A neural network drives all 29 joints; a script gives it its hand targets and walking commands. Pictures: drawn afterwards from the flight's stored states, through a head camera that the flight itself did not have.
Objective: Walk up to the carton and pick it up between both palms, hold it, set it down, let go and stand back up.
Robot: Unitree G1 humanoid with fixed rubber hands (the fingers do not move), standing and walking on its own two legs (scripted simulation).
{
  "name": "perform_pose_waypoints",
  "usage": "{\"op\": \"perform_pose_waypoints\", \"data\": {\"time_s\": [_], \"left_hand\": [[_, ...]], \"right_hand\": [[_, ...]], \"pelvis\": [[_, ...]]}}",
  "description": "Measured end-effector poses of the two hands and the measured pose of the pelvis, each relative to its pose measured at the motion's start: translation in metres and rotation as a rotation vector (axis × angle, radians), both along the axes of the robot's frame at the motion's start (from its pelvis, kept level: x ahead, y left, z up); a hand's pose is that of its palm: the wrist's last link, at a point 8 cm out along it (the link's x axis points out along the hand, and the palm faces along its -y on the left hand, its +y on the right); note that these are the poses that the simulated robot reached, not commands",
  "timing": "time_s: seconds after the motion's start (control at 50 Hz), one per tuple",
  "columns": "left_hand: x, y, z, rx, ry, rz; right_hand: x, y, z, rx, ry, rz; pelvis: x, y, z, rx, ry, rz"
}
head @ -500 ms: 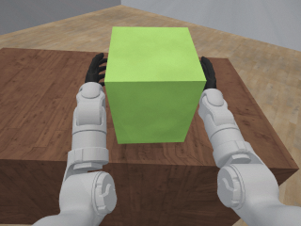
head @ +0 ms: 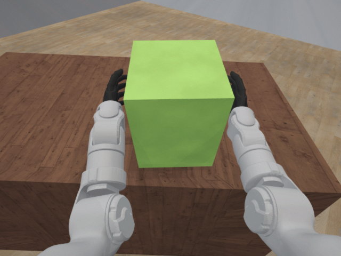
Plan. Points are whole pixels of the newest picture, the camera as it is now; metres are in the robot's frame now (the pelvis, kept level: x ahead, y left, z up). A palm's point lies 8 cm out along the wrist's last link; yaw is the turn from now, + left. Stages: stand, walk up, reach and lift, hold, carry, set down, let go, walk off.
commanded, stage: set down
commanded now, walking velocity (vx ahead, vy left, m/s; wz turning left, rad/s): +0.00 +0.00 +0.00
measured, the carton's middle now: (175, 107) +0.44 -0.03 +0.14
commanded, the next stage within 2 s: none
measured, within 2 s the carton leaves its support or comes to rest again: rests again in 1.44 s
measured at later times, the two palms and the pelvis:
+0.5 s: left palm (121, 110) +0.42 +0.11 +0.15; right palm (238, 114) +0.40 -0.18 +0.14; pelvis +0.01 +0.00 +0.00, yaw -1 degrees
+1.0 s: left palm (124, 114) +0.43 +0.10 +0.13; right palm (238, 118) +0.40 -0.19 +0.12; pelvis +0.01 +0.01 +0.00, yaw -3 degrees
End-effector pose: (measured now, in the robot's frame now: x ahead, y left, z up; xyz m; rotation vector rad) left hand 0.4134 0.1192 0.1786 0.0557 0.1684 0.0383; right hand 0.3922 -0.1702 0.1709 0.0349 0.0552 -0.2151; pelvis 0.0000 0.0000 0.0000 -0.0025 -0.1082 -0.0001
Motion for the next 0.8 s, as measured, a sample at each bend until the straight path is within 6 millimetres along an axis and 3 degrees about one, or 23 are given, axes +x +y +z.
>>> {"op": "perform_pose_waypoints", "data": {"time_s": [0.18,0.8], "left_hand": [[0.008,-0.009,-0.015,-0.004,0.026,-0.017],[0.014,-0.022,-0.045,-0.031,0.081,-0.025]], "right_hand": [[0.002,-0.009,-0.015,-0.008,0.028,-0.018],[0.005,-0.021,-0.038,-0.005,0.084,-0.033]], "pelvis": [[0.004,0.001,0.0,0.001,0.027,-0.015],[0.007,0.004,0.001,0.005,0.087,-0.044]]}}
